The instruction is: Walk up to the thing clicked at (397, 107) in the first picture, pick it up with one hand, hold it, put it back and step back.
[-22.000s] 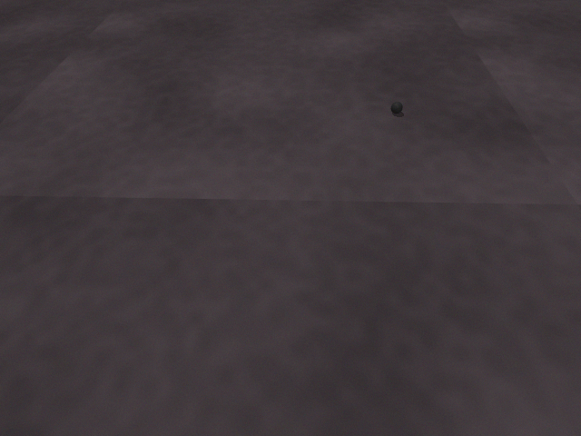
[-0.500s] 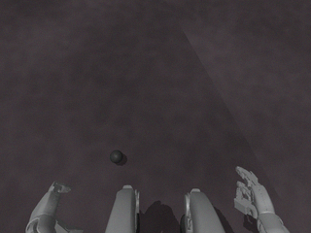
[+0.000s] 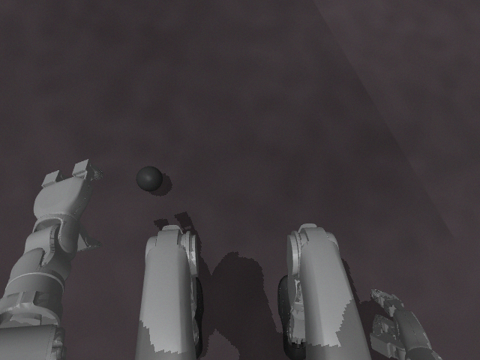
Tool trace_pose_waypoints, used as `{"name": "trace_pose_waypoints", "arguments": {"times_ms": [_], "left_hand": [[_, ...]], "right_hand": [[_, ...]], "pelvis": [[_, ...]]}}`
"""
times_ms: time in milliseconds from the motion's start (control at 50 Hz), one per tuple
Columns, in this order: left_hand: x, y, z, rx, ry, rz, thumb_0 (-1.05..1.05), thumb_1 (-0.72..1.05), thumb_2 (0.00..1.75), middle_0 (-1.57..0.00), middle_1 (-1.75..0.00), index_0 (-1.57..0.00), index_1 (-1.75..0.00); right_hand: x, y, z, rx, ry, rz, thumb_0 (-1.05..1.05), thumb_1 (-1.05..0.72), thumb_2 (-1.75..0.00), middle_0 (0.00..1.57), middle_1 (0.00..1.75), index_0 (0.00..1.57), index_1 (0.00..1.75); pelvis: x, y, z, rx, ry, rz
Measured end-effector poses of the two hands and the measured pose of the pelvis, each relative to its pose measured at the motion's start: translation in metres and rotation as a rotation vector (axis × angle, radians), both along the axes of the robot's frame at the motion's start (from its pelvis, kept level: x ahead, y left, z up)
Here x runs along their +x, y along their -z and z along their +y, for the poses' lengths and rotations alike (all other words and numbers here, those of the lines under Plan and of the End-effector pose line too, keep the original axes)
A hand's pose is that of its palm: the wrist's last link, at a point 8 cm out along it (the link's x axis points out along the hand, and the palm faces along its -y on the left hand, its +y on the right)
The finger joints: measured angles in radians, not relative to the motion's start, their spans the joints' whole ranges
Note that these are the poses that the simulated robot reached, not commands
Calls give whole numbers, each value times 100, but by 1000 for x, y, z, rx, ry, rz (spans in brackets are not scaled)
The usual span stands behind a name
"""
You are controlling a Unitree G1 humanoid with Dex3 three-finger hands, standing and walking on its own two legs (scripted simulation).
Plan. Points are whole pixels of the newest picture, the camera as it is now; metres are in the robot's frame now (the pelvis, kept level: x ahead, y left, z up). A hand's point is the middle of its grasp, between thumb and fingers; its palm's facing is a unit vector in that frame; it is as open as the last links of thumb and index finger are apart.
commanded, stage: rise first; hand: left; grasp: from above
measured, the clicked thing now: (149, 178) +0.49 +0.26 -0.39
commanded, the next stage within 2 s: approach in 1.24 s
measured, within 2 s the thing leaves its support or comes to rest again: neither
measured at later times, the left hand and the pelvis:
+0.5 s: hand (104, 194) +0.40 +0.31 -0.23, palm faces -0.47 -0.07 -0.88, open 14.2 cm; pelvis +0.00 +0.01 -0.07, yaw -2 degrees
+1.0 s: hand (117, 187) +0.43 +0.30 -0.26, palm faces -0.46 -0.07 -0.89, open 14.1 cm; pelvis +0.00 +0.00 -0.10, yaw -3 degrees
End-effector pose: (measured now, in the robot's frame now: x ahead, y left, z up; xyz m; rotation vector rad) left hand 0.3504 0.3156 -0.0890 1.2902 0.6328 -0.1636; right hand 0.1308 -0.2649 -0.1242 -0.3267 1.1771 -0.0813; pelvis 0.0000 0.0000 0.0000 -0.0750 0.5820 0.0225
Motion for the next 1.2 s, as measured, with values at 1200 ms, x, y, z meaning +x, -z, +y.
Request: {"name": "trace_pose_waypoints", "arguments": {"times_ms": [1200], "left_hand": [[91, 127, -16, 135, 228, -43, 0, -53, 100, -8, -102, -9, -101]], "right_hand": [[-74, 79, -9, -64, -11, 275, 1, -90, -90, 20, 30, 20, 30]], "pelvis": [[4, 102, 2, -41, 41, -15]]}}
